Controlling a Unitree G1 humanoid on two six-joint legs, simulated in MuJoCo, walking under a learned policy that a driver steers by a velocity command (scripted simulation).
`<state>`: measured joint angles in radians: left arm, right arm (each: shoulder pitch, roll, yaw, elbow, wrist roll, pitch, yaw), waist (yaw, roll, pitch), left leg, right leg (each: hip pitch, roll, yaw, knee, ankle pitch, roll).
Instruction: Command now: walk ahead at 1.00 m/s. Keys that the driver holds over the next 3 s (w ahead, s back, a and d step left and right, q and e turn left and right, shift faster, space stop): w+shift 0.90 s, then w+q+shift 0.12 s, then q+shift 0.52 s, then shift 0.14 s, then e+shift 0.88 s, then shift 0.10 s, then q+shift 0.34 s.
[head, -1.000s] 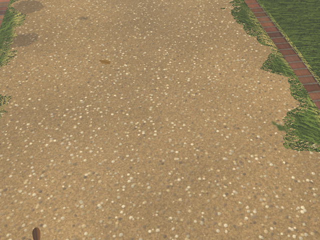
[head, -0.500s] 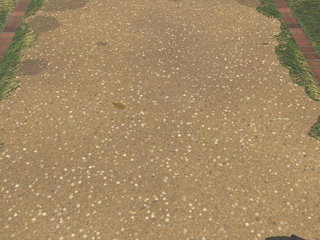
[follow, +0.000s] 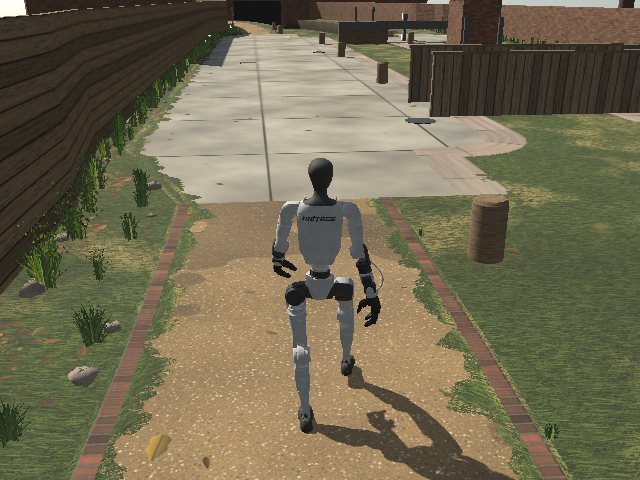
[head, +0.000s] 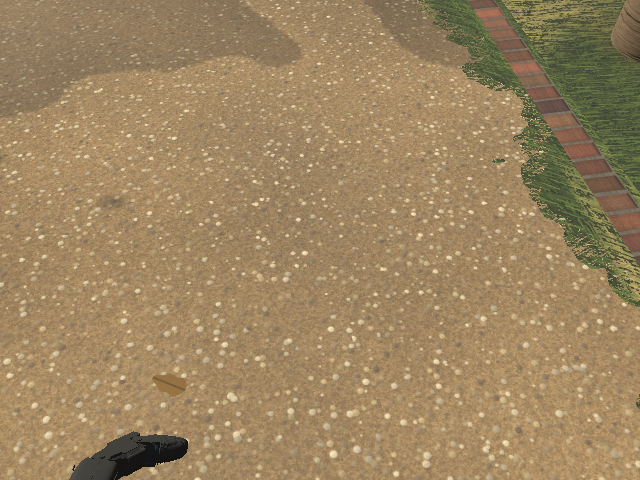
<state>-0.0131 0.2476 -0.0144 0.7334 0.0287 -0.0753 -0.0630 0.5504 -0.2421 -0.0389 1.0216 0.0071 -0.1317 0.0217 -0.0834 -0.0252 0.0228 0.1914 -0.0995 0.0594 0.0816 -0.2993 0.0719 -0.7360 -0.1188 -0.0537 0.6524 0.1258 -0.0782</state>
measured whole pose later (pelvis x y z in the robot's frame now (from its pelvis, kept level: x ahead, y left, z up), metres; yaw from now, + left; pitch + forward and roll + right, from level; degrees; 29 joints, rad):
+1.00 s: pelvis +1.00 +0.00 -0.02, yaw +2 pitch +2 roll +1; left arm -0.06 0.25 -0.02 0.70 0.03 -0.08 -0.04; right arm 0.54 -0.24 -0.03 1.02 -0.01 -0.11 0.01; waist -0.10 -0.01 0.04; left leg 0.29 -0.05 0.01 0.13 -0.41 0.05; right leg -0.61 -0.03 -0.07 0.52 0.02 -0.11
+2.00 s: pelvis +1.48 +0.01 +0.00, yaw +27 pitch +1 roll +1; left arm 0.24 0.30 0.07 0.76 -0.02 -0.01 -0.01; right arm 0.08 -0.24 -0.04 0.62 -0.01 0.04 -0.04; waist 0.05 0.02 0.01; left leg -0.36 -0.06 -0.05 0.65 -0.29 0.03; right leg -0.30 0.00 0.02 0.61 -0.33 -0.01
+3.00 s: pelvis +1.50 -0.03 +0.01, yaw -2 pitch +2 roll +0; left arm 0.10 0.23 0.04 0.61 0.03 0.01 0.04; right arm 0.26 -0.32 -0.09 0.75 0.03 0.07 -0.02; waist -0.04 0.03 0.03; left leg -0.53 0.05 0.02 1.13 -0.43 -0.11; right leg -0.24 -0.05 -0.12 0.46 -0.26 -0.02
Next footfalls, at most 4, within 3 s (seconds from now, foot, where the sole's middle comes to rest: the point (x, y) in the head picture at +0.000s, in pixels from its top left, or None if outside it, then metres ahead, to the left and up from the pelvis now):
0.10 right None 0.34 -0.10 -0.77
0.56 left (268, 349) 0.79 0.09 -0.77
1.02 right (329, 201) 1.24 -0.10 -0.77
1.42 left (246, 148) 1.48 0.13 -0.77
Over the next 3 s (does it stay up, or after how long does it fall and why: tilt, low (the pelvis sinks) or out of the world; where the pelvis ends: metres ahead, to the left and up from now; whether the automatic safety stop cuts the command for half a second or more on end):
stays up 1.50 -0.03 0.01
